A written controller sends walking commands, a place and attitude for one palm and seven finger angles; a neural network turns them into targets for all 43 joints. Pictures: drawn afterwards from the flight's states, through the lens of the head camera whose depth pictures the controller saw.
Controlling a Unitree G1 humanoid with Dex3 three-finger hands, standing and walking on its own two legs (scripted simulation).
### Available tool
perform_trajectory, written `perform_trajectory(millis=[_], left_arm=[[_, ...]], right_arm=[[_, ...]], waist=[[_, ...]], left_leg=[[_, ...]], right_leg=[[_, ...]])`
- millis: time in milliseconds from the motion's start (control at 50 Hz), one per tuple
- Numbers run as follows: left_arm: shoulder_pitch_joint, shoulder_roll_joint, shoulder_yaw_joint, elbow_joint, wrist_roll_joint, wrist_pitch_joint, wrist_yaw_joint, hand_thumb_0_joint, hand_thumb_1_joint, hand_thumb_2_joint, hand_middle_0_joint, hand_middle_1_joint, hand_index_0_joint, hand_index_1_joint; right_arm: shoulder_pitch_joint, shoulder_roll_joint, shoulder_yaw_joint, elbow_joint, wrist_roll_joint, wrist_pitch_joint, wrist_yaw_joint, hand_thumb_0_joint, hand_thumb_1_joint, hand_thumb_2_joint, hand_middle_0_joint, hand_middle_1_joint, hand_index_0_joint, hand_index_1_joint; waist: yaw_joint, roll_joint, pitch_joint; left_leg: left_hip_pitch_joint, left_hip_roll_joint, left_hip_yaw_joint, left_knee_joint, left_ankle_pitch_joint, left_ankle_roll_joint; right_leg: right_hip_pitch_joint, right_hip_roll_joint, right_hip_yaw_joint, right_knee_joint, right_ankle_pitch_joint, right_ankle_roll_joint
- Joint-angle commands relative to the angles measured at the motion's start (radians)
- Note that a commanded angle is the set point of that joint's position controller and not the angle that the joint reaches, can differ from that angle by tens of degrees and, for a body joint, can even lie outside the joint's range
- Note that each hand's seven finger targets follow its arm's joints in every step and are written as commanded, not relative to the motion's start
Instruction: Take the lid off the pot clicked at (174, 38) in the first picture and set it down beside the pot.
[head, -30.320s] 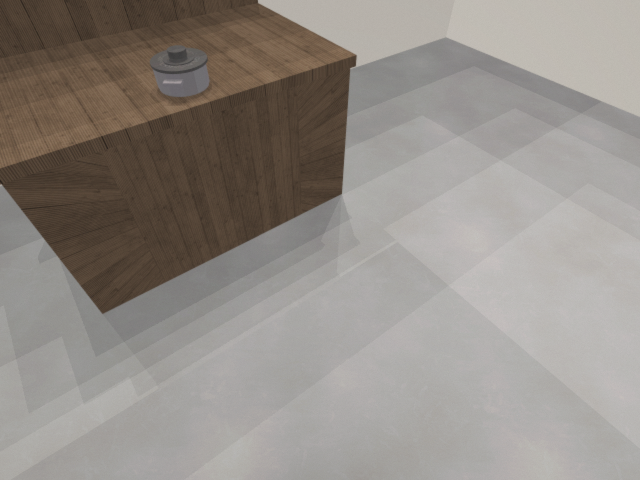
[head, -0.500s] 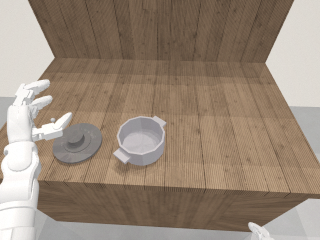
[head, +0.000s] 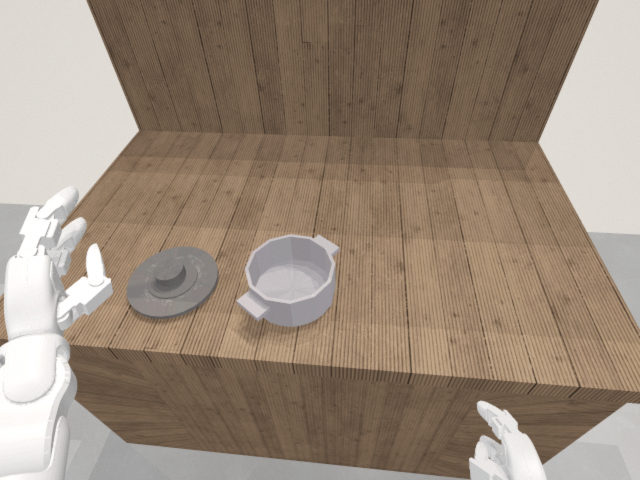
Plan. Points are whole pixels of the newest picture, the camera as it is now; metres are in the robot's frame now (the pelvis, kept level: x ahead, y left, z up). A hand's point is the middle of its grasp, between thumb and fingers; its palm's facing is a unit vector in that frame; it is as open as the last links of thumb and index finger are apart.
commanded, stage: draw the hand back to the body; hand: left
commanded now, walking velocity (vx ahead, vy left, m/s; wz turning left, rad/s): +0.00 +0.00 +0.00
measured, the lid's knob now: (169, 272) +0.46 +0.33 -0.07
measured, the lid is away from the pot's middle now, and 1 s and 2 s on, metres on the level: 0.23 0.23 0.23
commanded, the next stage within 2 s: step back with the hand held close in 0.78 s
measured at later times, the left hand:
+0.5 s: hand (69, 346) +0.19 +0.26 +0.15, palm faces +0.39 -0.85 -0.35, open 7.4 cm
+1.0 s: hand (38, 337) +0.19 +0.28 +0.17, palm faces +0.41 -0.81 -0.41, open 7.4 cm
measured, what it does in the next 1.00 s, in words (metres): stands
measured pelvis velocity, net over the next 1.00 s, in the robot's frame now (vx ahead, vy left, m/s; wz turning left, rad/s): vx -0.01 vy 0.03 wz -0.04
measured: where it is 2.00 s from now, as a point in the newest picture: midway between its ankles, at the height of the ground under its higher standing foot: outside the picture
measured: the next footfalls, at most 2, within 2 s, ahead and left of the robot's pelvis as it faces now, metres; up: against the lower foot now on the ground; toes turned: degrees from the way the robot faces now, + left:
right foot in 1.98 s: -0.14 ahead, -0.12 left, +0.00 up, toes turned -8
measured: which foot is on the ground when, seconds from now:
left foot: down 0.00-1.00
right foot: down 0.00-1.00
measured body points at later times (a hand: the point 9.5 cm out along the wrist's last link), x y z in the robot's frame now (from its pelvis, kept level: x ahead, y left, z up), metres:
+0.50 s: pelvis -0.01 +0.01 +0.00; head -0.03 +0.00 +0.45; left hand +0.17 +0.30 +0.17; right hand +0.18 -0.21 -0.08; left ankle -0.03 +0.11 -0.74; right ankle +0.00 -0.10 -0.74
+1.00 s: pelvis -0.01 +0.03 +0.00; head -0.01 +0.03 +0.45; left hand +0.17 +0.32 +0.19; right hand +0.19 -0.19 -0.08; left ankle -0.03 +0.11 -0.74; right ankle +0.00 -0.10 -0.74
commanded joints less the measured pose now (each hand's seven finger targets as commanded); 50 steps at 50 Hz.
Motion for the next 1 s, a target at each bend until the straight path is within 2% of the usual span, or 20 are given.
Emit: perform_trajectory(millis=[0, 80, 160, 200, 280, 360, 440, 480, 520, 560, 600, 660, 680, 800, 860, 880, 900, 920, 940, 980], left_arm=[[-0.140, 0.218, 0.112, -0.210, -0.006, -0.062, 0.010, 0.000, 0.900, 0.900, -0.200, -0.300, -0.200, -0.300], [-0.149, 0.176, 0.043, -0.345, -0.004, -0.074, 0.006, 0.000, 0.900, 0.900, -0.200, -0.300, -0.200, -0.300], [-0.025, 0.280, 0.179, -0.343, -0.006, -0.078, 0.027, 0.000, 0.900, 0.900, -0.200, -0.300, -0.200, -0.300], [0.017, 0.223, 0.138, -0.366, -0.004, -0.081, 0.019, 0.000, 0.900, 0.900, -0.200, -0.300, -0.200, -0.300], [0.065, 0.142, 0.041, -0.471, 0.004, -0.085, 0.008, 0.000, 0.900, 0.900, -0.200, -0.300, -0.200, -0.300], [0.188, 0.225, 0.143, -0.476, -0.001, -0.081, 0.020, 0.000, 0.900, 0.900, -0.200, -0.300, -0.200, -0.300], [0.226, 0.165, 0.095, -0.546, 0.002, -0.083, 0.010, 0.000, 0.900, 0.900, -0.200, -0.300, -0.200, -0.300], [0.222, 0.155, 0.068, -0.645, 0.011, -0.094, 0.010, 0.000, 0.900, 0.900, -0.200, -0.300, -0.200, -0.300], [0.307, 0.153, 0.076, -0.640, 0.011, -0.086, 0.016, 0.000, 0.900, 0.900, -0.200, -0.300, -0.200, -0.300], [0.367, 0.177, 0.113, -0.609, 0.010, -0.074, 0.022, 0.000, 0.900, 0.900, -0.200, -0.300, -0.200, -0.300], [0.385, 0.148, 0.097, -0.592, 0.011, -0.068, 0.017, 0.000, 0.900, 0.900, -0.200, -0.300, -0.200, -0.300], [0.289, 0.172, 0.095, -0.643, 0.015, -0.070, 0.023, 0.000, 0.900, 0.900, -0.200, -0.300, -0.200, -0.300], [0.275, 0.145, 0.068, -0.671, 0.020, -0.075, 0.022, 0.000, 0.900, 0.900, -0.200, -0.300, -0.200, -0.300], [0.368, 0.142, 0.078, -0.647, 0.019, -0.062, 0.023, 0.000, 0.900, 0.900, -0.200, -0.300, -0.200, -0.300], [0.339, 0.185, 0.111, -0.688, 0.021, -0.063, 0.030, 0.000, 0.900, 0.900, -0.200, -0.300, -0.200, -0.300], [0.155, 0.337, 0.285, -0.777, 0.015, -0.126, 0.032, 0.000, 0.900, 0.900, -0.200, -0.300, -0.200, -0.300], [0.222, 0.270, 0.242, -0.656, 0.023, -0.138, 0.026, 0.000, 0.900, 0.900, -0.200, -0.300, -0.200, -0.300], [0.286, 0.235, 0.213, -0.611, 0.028, -0.136, 0.020, 0.000, 0.900, 0.900, -0.200, -0.300, -0.200, -0.300], [0.311, 0.194, 0.181, -0.598, 0.032, -0.134, 0.009, 0.000, 0.900, 0.900, -0.200, -0.300, -0.200, -0.300], [0.357, 0.148, 0.140, -0.607, 0.033, -0.151, -0.005, 0.000, 0.900, 0.900, -0.200, -0.300, -0.200, -0.300]], right_arm=[[-0.127, -0.107, -0.044, -0.156, 0.000, -0.055, -0.009, 0.000, -0.900, -0.900, 0.200, 0.300, 0.200, 0.300], [-0.151, -0.104, -0.041, -0.171, 0.001, -0.077, -0.005, 0.000, -0.900, -0.900, 0.200, 0.300, 0.200, 0.300], [-0.136, -0.110, -0.049, -0.153, -0.008, -0.080, -0.008, 0.000, -0.900, -0.900, 0.200, 0.300, 0.200, 0.300], [-0.144, -0.100, -0.049, -0.164, -0.010, -0.082, -0.007, 0.000, -0.900, -0.900, 0.200, 0.300, 0.200, 0.300], [-0.152, -0.095, -0.043, -0.180, -0.009, -0.102, 0.000, 0.000, -0.900, -0.900, 0.200, 0.300, 0.200, 0.300], [-0.134, -0.105, -0.053, -0.169, -0.013, -0.100, -0.001, 0.000, -0.900, -0.900, 0.200, 0.300, 0.200, 0.300], [-0.145, -0.093, -0.050, -0.192, -0.014, -0.097, -0.002, 0.000, -0.900, -0.900, 0.200, 0.300, 0.200, 0.300], [-0.150, -0.090, -0.046, -0.203, -0.016, -0.111, 0.002, 0.000, -0.900, -0.900, 0.200, 0.300, 0.200, 0.300], [-0.139, -0.088, -0.046, -0.199, -0.019, -0.117, 0.002, 0.000, -0.900, -0.900, 0.200, 0.300, 0.200, 0.300], [-0.131, -0.089, -0.054, -0.192, -0.017, -0.106, -0.001, 0.000, -0.900, -0.900, 0.200, 0.300, 0.200, 0.300], [-0.137, -0.086, -0.052, -0.199, -0.016, -0.095, -0.006, 0.000, -0.900, -0.900, 0.200, 0.300, 0.200, 0.300], [-0.138, -0.092, -0.049, -0.202, -0.017, -0.095, -0.013, 0.000, -0.900, -0.900, 0.200, 0.300, 0.200, 0.300], [-0.140, -0.086, -0.044, -0.210, -0.019, -0.103, -0.012, 0.000, -0.900, -0.900, 0.200, 0.300, 0.200, 0.300], [-0.133, -0.085, -0.044, -0.207, -0.022, -0.098, -0.009, 0.000, -0.900, -0.900, 0.200, 0.300, 0.200, 0.300], [-0.133, -0.088, -0.046, -0.207, -0.022, -0.100, -0.010, 0.000, -0.900, -0.900, 0.200, 0.300, 0.200, 0.300], [-0.099, -0.089, -0.043, -0.241, -0.018, -0.081, -0.017, 0.000, -0.900, -0.900, 0.200, 0.300, 0.200, 0.300], [-0.087, -0.075, -0.046, -0.204, -0.027, -0.074, -0.018, 0.000, -0.900, -0.900, 0.200, 0.300, 0.200, 0.300], [-0.088, -0.074, -0.057, -0.199, -0.031, -0.066, -0.013, 0.000, -0.900, -0.900, 0.200, 0.300, 0.200, 0.300], [-0.078, -0.085, -0.065, -0.208, -0.032, -0.059, -0.006, 0.000, -0.900, -0.900, 0.200, 0.300, 0.200, 0.300], [-0.094, -0.088, -0.067, -0.217, -0.030, -0.057, 0.000, 0.000, -0.900, -0.900, 0.200, 0.300, 0.200, 0.300]], waist=[[0.002, -0.016, -0.122], [-0.004, 0.017, -0.127], [0.015, -0.035, -0.104], [0.016, -0.041, -0.114], [0.006, 0.034, -0.100], [0.018, -0.032, -0.067], [0.017, -0.018, -0.069], [0.016, 0.046, -0.102], [0.022, 0.042, -0.094], [0.023, -0.030, -0.077], [0.021, -0.042, -0.043], [0.007, -0.004, -0.020], [0.008, 0.019, -0.039], [0.022, -0.013, -0.068], [0.022, 0.038, -0.069], [-0.001, -0.056, 0.045], [-0.015, -0.174, 0.065], [-0.017, -0.232, 0.071], [-0.023, -0.234, 0.041], [-0.027, -0.105, -0.025]], left_leg=[[0.006, 0.029, -0.001, -0.045, 0.194, 0.029], [0.022, 0.029, -0.012, -0.054, 0.154, 0.031], [-0.007, 0.032, -0.022, -0.047, 0.146, 0.029], [0.002, 0.033, -0.012, -0.046, 0.154, 0.030], [0.004, 0.035, -0.022, -0.052, 0.137, 0.024], [-0.024, 0.040, -0.032, -0.043, 0.145, 0.026], [-0.023, 0.039, -0.025, -0.038, 0.134, 0.027], [-0.010, 0.037, -0.034, -0.038, 0.147, 0.023], [-0.012, 0.042, -0.040, -0.035, 0.165, 0.020], [-0.031, 0.044, -0.042, -0.032, 0.166, 0.018], [-0.043, 0.046, -0.033, -0.035, 0.145, 0.021], [-0.049, 0.042, -0.041, -0.033, 0.103, 0.020], [-0.042, 0.039, -0.045, -0.037, 0.104, 0.021], [-0.038, 0.044, -0.046, -0.030, 0.167, 0.018], [-0.038, 0.047, -0.053, -0.028, 0.180, 0.011], [-0.086, 0.063, -0.042, -0.024, 0.084, 0.042], [-0.093, 0.055, -0.049, 0.000, 0.049, 0.044], [-0.079, 0.053, -0.042, 0.026, 0.054, 0.046], [-0.070, 0.054, -0.037, 0.041, 0.076, 0.044], [-0.056, 0.068, -0.023, 0.028, 0.135, 0.047]], right_leg=[[0.018, -0.053, 0.025, -0.063, 0.174, -0.002], [0.001, -0.052, 0.029, -0.073, 0.110, -0.002], [0.013, -0.055, 0.031, -0.076, 0.098, -0.005], [0.011, -0.055, 0.030, -0.074, 0.099, -0.003], [-0.012, -0.054, 0.027, -0.067, 0.077, -0.006], [-0.009, -0.054, 0.031, -0.061, 0.091, -0.010], [-0.023, -0.058, 0.033, -0.064, 0.072, -0.008], [-0.013, -0.056, 0.035, -0.050, 0.080, -0.011], [-0.016, -0.054, 0.029, -0.043, 0.097, -0.013], [-0.013, -0.048, 0.031, -0.038, 0.103, -0.014], [-0.037, -0.048, 0.032, -0.047, 0.079, -0.012], [-0.055, -0.050, 0.041, -0.051, 0.045, -0.012], [-0.052, -0.050, 0.036, -0.050, 0.036, -0.012], [-0.026, -0.048, 0.028, -0.025, 0.091, -0.014], [-0.018, -0.048, 0.036, -0.014, 0.108, -0.018], [-0.121, -0.087, 0.186, -0.074, 0.205, -0.009], [-0.133, -0.108, 0.201, -0.092, 0.199, -0.008], [-0.150, -0.122, 0.227, -0.104, 0.234, -0.008], [-0.130, -0.135, 0.235, -0.088, 0.286, -0.008], [-0.089, -0.145, 0.212, -0.031, 0.374, 0.001]])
